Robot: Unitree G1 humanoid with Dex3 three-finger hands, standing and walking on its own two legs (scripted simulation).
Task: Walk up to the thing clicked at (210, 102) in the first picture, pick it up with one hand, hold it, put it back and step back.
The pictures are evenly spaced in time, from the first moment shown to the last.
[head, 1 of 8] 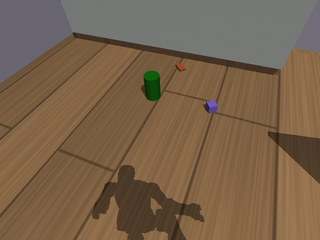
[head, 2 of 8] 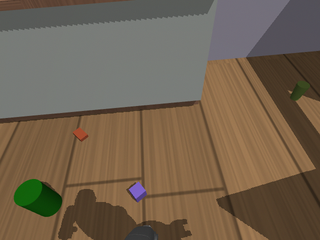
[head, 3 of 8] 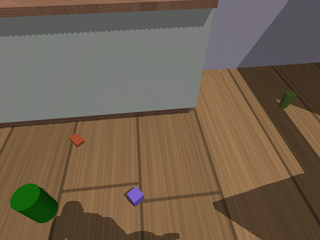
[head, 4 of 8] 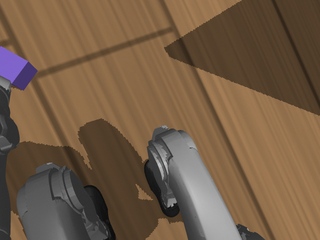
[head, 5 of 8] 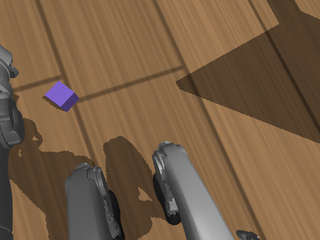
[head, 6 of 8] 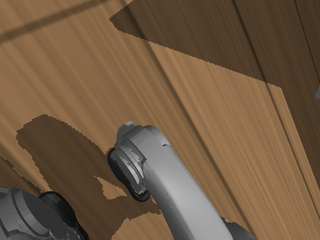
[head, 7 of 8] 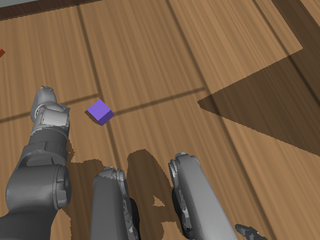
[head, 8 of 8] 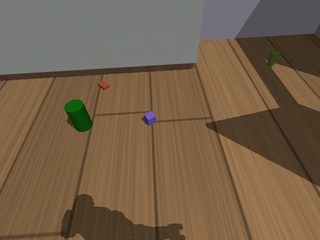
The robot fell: no
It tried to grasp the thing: yes
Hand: left
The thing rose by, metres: 0.01
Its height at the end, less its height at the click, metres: +0.00
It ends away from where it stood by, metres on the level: 0.02
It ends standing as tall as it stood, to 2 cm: yes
